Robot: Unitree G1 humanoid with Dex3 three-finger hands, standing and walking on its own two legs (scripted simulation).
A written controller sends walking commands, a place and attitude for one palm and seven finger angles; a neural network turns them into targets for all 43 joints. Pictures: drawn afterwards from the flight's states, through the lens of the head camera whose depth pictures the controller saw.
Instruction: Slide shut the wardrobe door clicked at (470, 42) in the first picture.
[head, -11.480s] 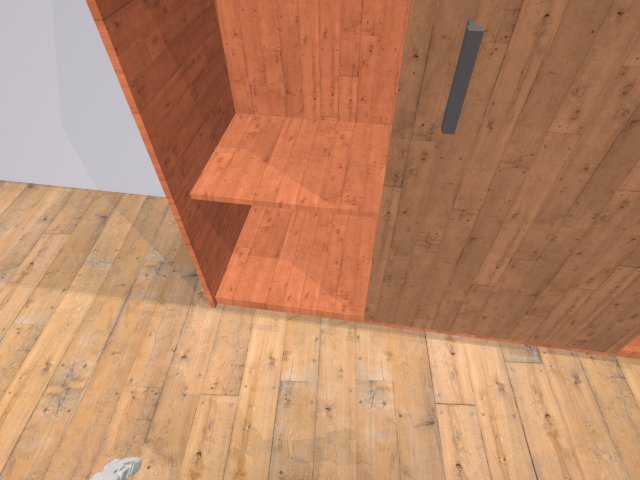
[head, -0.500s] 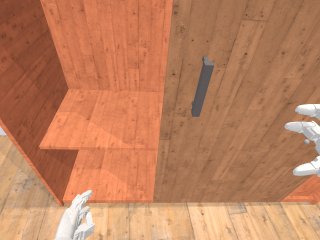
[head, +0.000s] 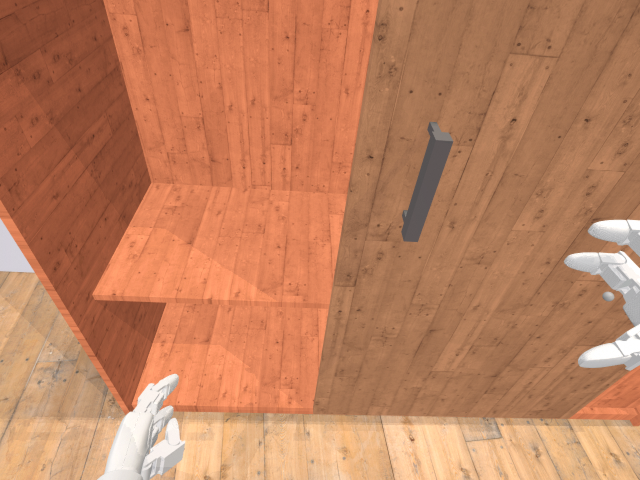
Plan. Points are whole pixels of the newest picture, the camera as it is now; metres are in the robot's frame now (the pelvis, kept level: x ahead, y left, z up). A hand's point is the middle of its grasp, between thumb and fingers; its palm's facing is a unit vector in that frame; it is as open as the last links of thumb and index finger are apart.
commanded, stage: move the hooked fingers beside the handle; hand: right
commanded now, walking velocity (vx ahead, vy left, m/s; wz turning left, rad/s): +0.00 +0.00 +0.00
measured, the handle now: (421, 184) +0.48 -0.13 +0.16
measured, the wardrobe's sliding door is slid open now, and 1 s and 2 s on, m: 0.55 0.55 0.54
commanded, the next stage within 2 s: none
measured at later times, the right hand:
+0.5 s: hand (566, 263) +0.33 -0.27 +0.17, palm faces +0.03 +1.00 -0.06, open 13.9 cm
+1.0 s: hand (513, 224) +0.39 -0.23 +0.17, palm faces +0.01 +1.00 -0.03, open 13.9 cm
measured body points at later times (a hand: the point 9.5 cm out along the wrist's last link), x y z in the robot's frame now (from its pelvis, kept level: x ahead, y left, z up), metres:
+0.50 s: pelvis +0.00 -0.01 +0.00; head -0.01 +0.01 +0.45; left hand +0.17 +0.23 -0.08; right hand +0.32 -0.32 +0.18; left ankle -0.01 +0.09 -0.74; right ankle +0.03 -0.12 -0.74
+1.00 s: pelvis +0.01 -0.02 +0.00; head +0.01 -0.01 +0.45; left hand +0.16 +0.22 -0.09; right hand +0.38 -0.28 +0.18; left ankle -0.01 +0.09 -0.74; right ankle +0.03 -0.12 -0.74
